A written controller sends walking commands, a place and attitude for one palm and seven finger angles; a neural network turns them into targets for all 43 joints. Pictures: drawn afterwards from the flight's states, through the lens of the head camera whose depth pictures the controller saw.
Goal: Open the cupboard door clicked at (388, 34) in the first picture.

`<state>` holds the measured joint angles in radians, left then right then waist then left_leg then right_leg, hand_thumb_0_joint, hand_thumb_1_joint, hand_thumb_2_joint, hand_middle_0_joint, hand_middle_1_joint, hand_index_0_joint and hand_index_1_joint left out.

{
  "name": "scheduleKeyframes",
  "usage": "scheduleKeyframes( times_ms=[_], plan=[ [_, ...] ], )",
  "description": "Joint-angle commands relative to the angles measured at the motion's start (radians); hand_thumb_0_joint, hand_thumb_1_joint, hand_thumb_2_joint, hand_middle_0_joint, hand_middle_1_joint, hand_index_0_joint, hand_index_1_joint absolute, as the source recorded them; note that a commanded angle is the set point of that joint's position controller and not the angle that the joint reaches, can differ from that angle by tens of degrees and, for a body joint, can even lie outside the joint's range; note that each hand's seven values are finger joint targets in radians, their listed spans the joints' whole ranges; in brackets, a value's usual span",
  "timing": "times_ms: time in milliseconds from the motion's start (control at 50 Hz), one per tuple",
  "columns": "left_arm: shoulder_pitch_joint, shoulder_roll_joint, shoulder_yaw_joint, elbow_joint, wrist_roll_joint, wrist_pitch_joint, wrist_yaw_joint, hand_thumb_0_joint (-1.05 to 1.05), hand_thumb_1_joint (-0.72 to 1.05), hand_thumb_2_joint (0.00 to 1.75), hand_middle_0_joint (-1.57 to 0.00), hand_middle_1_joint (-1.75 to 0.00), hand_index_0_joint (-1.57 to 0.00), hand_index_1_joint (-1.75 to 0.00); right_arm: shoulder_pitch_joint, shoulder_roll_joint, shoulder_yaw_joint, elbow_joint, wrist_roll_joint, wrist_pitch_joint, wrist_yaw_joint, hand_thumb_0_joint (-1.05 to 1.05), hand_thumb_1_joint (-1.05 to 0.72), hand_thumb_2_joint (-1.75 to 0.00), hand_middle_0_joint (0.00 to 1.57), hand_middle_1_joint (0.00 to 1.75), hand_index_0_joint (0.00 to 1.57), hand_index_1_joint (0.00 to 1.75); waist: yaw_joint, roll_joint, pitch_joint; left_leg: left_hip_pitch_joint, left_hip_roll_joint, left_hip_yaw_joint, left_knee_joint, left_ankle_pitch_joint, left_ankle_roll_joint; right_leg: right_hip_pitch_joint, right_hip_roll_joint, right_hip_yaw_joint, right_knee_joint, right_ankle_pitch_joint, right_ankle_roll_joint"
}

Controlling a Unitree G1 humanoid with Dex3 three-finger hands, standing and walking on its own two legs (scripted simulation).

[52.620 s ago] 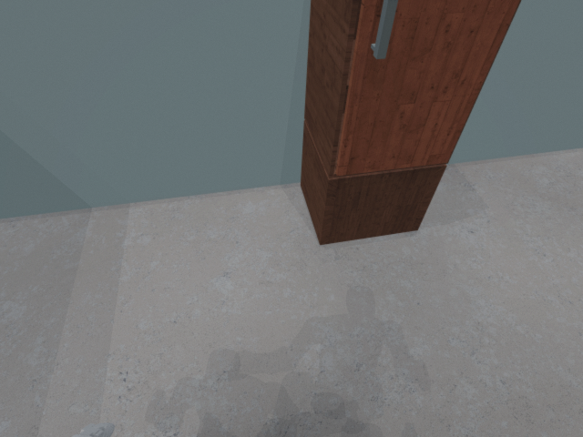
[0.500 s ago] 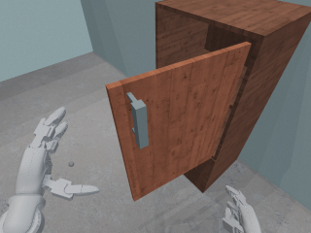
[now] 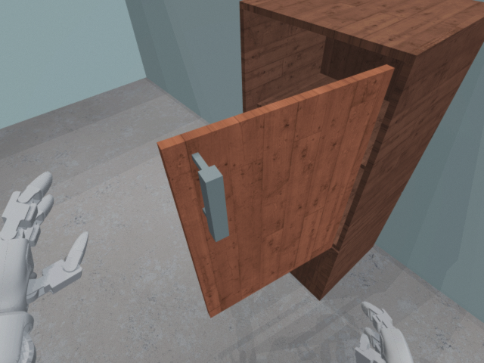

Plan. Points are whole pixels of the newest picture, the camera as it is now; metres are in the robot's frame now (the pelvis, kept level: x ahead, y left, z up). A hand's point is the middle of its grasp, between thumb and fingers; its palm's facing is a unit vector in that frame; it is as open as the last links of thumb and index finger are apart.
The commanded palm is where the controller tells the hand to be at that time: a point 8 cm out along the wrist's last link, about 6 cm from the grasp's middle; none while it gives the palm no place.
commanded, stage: draw the hand back to the body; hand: left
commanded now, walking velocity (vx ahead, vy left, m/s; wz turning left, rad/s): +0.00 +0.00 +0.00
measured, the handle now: (209, 197) +0.31 +0.09 +0.15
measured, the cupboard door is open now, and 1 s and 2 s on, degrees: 79 79 79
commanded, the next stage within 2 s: step back with the hand held close in 0.42 s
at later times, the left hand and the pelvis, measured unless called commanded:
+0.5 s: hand (58, 263) +0.18 +0.26 +0.15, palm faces +0.45 -0.80 -0.40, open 7.4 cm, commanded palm +0.13 +0.30 +0.16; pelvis -0.01 +0.00 +0.00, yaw +0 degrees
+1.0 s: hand (39, 290) +0.15 +0.26 +0.15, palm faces +0.35 -0.77 -0.54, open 7.4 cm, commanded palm +0.09 +0.31 +0.17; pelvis -0.06 +0.01 -0.01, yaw -2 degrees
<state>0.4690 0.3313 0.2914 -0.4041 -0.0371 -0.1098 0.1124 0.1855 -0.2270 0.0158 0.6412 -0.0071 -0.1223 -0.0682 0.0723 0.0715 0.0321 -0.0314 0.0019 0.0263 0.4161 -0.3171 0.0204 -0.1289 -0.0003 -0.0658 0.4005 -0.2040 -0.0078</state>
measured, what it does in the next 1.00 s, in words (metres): shifts its weight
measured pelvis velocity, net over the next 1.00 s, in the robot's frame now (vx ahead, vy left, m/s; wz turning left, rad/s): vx -0.06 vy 0.01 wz -0.03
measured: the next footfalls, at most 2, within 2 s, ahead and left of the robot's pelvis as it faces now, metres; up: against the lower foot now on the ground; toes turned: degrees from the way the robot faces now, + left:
right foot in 1.50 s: -0.14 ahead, -0.11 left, +0.00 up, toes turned +2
left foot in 1.76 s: -0.14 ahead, +0.12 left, +0.00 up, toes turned +0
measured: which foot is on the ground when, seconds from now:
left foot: down 0.00-1.00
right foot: down 0.00-1.00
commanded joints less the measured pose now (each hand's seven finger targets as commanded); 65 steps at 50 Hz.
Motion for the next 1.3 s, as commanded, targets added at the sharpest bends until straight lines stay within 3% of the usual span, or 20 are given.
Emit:
scheduleKeyframes(
  times_ms=[0, 80, 140, 260, 500, 520, 540, 560, 580, 620, 660, 740, 760, 860, 960, 1040, 1140, 1180, 1240, 1280],
  plan=[
    [-0.08, 0.183, 0.152, -0.177, -0.01, -0.06, 0.026, 0.0, 0.87, 0.88, -0.2, -0.3, -0.2, -0.3, -0.115, -0.097, -0.037, -0.155, 0.004, -0.043, -0.007, 0.0, -0.9, -0.9, 0.2, 0.3, 0.2, 0.3, 0.003, -0.023, -0.082, -0.093, 0.027, -0.032, -0.064, 0.354, -0.013, 0.115, -0.015, 0.042, -0.038, 0.207, -0.019],
    [-0.102, 0.168, 0.127, -0.2, -0.008, -0.058, 0.023, 0.0, 0.9, 0.9, -0.2, -0.3, -0.2, -0.3, -0.118, -0.102, -0.038, -0.152, 0.003, -0.046, -0.003, 0.0, -0.9, -0.9, 0.2, 0.3, 0.2, 0.3, -0.003, 0.024, -0.095, -0.075, 0.027, -0.031, -0.058, 0.397, -0.015, 0.116, -0.02, 0.045, -0.039, 0.233, -0.017],
    [-0.092, 0.168, 0.127, -0.189, -0.008, -0.055, 0.024, 0.0, 0.9, 0.9, -0.2, -0.3, -0.2, -0.3, -0.117, -0.102, -0.04, -0.152, 0.002, -0.048, -0.001, 0.0, -0.9, -0.9, 0.2, 0.3, 0.2, 0.3, -0.001, -0.012, -0.095, -0.074, 0.026, -0.031, -0.059, 0.388, -0.011, 0.116, -0.016, 0.041, -0.041, 0.227, -0.015],
    [-0.099, 0.197, 0.153, -0.191, -0.005, -0.055, 0.03, 0.0, 0.9, 0.9, -0.2, -0.3, -0.2, -0.3, -0.121, -0.103, -0.039, -0.15, 0.002, -0.049, -0.003, 0.0, -0.9, -0.9, 0.2, 0.3, 0.2, 0.3, 0.005, 0.004, -0.089, -0.08, 0.026, -0.038, -0.067, 0.372, -0.019, 0.122, -0.015, 0.037, -0.041, 0.21, -0.019],
    [-0.102, 0.175, 0.138, -0.179, -0.007, -0.062, 0.026, 0.0, 0.9, 0.9, -0.2, -0.3, -0.2, -0.3, -0.127, -0.097, -0.037, -0.151, 0.004, -0.054, -0.001, 0.0, -0.9, -0.9, 0.2, 0.3, 0.2, 0.3, 0.002, 0.002, -0.063, -0.1, 0.025, -0.039, -0.084, 0.28, -0.015, 0.104, -0.012, 0.041, -0.055, 0.138, -0.019],
    [-0.203, 0.237, 0.183, -0.257, -0.008, -0.074, 0.034, 0.0, 0.9, 0.9, -0.2, -0.3, -0.2, -0.3, -0.134, -0.101, -0.037, -0.153, 0.005, -0.06, -0.003, 0.0, -0.9, -0.9, 0.2, 0.3, 0.2, 0.3, 0.002, 0.012, -0.1, -0.093, 0.022, -0.042, -0.081, 0.269, -0.014, 0.121, -0.013, 0.049, -0.057, 0.139, -0.019],
    [-0.261, 0.345, 0.31, -0.254, -0.013, -0.118, 0.037, 0.0, 0.9, 0.9, -0.2, -0.3, -0.2, -0.3, -0.097, -0.111, -0.03, -0.185, 0.019, -0.042, -0.005, 0.0, -0.9, -0.9, 0.2, 0.3, 0.2, 0.3, -0.051, -0.057, 0.012, -0.167, 0.035, -0.044, -0.058, 0.167, 0.009, -0.005, -0.057, 0.156, -0.109, 0.177, -0.018],
    [-0.24, 0.329, 0.298, -0.198, -0.007, -0.132, 0.029, 0.0, 0.9, 0.9, -0.2, -0.3, -0.2, -0.3, -0.094, -0.103, -0.029, -0.166, 0.017, -0.027, -0.007, 0.0, -0.9, -0.9, 0.2, 0.3, 0.2, 0.3, -0.05, -0.057, 0.025, -0.187, 0.028, -0.064, -0.049, 0.122, 0.01, -0.019, -0.082, 0.158, -0.12, 0.151, -0.025],
    [-0.117, 0.24, 0.233, -0.138, -0.007, -0.13, 0.017, 0.0, 0.9, 0.9, -0.2, -0.3, -0.2, -0.3, -0.096, -0.101, -0.033, -0.166, 0.012, -0.017, -0.007, 0.0, -0.9, -0.9, 0.2, 0.3, 0.2, 0.3, -0.056, -0.086, -0.002, -0.167, 0.032, -0.061, -0.037, 0.142, 0.013, -0.031, -0.091, 0.16, -0.116, 0.156, -0.023],
    [-0.023, 0.183, 0.175, -0.155, -0.002, -0.129, 0.006, 0.0, 0.9, 0.9, -0.2, -0.3, -0.2, -0.3, -0.098, -0.118, -0.043, -0.186, 0.01, -0.004, -0.003, 0.0, -0.9, -0.9, 0.2, 0.3, 0.2, 0.3, -0.058, -0.031, -0.072, -0.142, 0.045, -0.046, -0.025, 0.219, 0.013, -0.025, -0.096, 0.141, -0.073, 0.234, -0.017],
    [0.021, 0.208, 0.198, -0.198, 0.0, -0.136, 0.014, 0.0, 0.9, 0.9, -0.2, -0.3, -0.2, -0.3, -0.097, -0.127, -0.052, -0.192, 0.008, 0.003, -0.006, 0.0, -0.9, -0.9, 0.2, 0.3, 0.2, 0.3, -0.051, 0.016, -0.153, -0.153, 0.061, -0.055, -0.028, 0.321, 0.002, 0.035, -0.096, 0.118, 0.003, 0.347, -0.016],
    [0.074, 0.244, 0.241, -0.261, 0.002, -0.13, 0.025, 0.0, 0.9, 0.9, -0.2, -0.3, -0.2, -0.3, -0.089, -0.122, -0.068, -0.227, 0.016, 0.028, -0.007, 0.0, -0.9, -0.9, 0.2, 0.3, 0.2, 0.3, -0.055, -0.064, -0.222, -0.185, 0.081, -0.063, 0.01, 0.43, -0.006, 0.049, -0.097, 0.119, 0.091, 0.471, -0.009],
    [0.08, 0.277, 0.276, -0.265, 0.002, -0.131, 0.034, 0.0, 0.9, 0.9, -0.2, -0.3, -0.2, -0.3, -0.099, -0.121, -0.071, -0.223, 0.015, 0.033, -0.012, 0.0, -0.9, -0.9, 0.2, 0.3, 0.2, 0.3, -0.051, -0.044, -0.223, -0.199, 0.077, -0.069, 0.011, 0.424, -0.009, 0.045, -0.105, 0.124, 0.103, 0.474, -0.014],
    [0.102, 0.28, 0.295, -0.302, 0.003, -0.139, 0.046, 0.0, 0.9, 0.9, -0.2, -0.3, -0.2, -0.3, -0.096, -0.114, -0.077, -0.241, 0.017, 0.04, -0.022, 0.0, -0.9, -0.9, 0.2, 0.3, 0.2, 0.3, -0.056, -0.031, -0.191, -0.288, 0.088, -0.089, 0.008, 0.309, 0.006, 0.004, -0.102, 0.142, 0.142, 0.395, -0.009],
    [0.078, 0.258, 0.284, -0.319, 0.02, -0.154, 0.055, 0.0, 0.9, 0.9, -0.2, -0.3, -0.2, -0.3, -0.081, -0.128, -0.077, -0.251, 0.016, 0.024, -0.027, 0.0, -0.9, -0.9, 0.2, 0.3, 0.2, 0.3, -0.055, 0.035, -0.129, -0.479, 0.125, -0.135, -0.06, 0.021, 0.048, 0.029, -0.065, 0.142, 0.217, 0.186, 0.008],
    [0.025, 0.242, 0.276, -0.291, 0.037, -0.165, 0.062, 0.0, 0.9, 0.9, -0.2, -0.3, -0.2, -0.3, -0.051, -0.13, -0.077, -0.258, 0.016, 0.008, -0.029, 0.0, -0.9, -0.9, 0.2, 0.3, 0.2, 0.3, -0.068, -0.025, -0.073, -0.64, 0.128, -0.139, -0.052, -0.226, 0.076, 0.048, -0.075, 0.169, 0.256, 0.111, 0.008],
    [-0.006, 0.255, 0.275, -0.308, 0.034, -0.183, 0.068, 0.0, 0.9, 0.9, -0.2, -0.3, -0.2, -0.3, -0.026, -0.121, -0.073, -0.241, 0.011, -0.007, -0.022, 0.0, -0.9, -0.9, 0.2, 0.3, 0.2, 0.3, -0.081, -0.138, -0.077, -0.494, 0.045, -0.106, 0.143, -0.272, 0.048, -0.182, -0.165, 0.295, 0.033, -0.177, -0.041],
    [0.004, 0.262, 0.28, -0.332, 0.027, -0.189, 0.077, 0.0, 0.9, 0.9, -0.2, -0.3, -0.2, -0.3, -0.027, -0.113, -0.066, -0.222, 0.01, -0.008, -0.021, 0.0, -0.9, -0.9, 0.2, 0.3, 0.2, 0.3, -0.086, -0.139, -0.095, -0.383, 0.037, -0.11, 0.192, -0.221, 0.035, -0.28, -0.191, 0.287, 0.002, -0.217, -0.062],
    [0.021, 0.257, 0.29, -0.345, 0.028, -0.202, 0.086, 0.0, 0.9, 0.9, -0.2, -0.3, -0.2, -0.3, -0.037, -0.121, -0.062, -0.227, 0.006, -0.016, -0.027, 0.0, -0.9, -0.9, 0.2, 0.3, 0.2, 0.3, -0.084, -0.035, -0.085, -0.466, 0.088, -0.173, 0.063, -0.29, 0.056, -0.231, -0.126, 0.217, 0.102, -0.218, -0.027],
    [0.023, 0.257, 0.318, -0.345, 0.044, -0.21, 0.09, 0.0, 0.9, 0.9, -0.2, -0.3, -0.2, -0.3, -0.043, -0.138, -0.069, -0.239, 0.002, -0.025, -0.037, 0.0, -0.9, -0.9, 0.2, 0.3, 0.2, 0.3, -0.073, 0.122, -0.079, -0.717, 0.204, -0.289, -0.154, -0.421, 0.105, 0.009, -0.019, 0.12, 0.356, -0.109, 0.018]
  ],
)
